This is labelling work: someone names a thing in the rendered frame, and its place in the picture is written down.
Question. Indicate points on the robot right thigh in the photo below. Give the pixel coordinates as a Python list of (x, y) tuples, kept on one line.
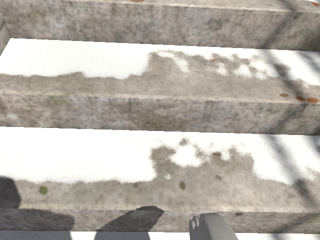
[(210, 226)]

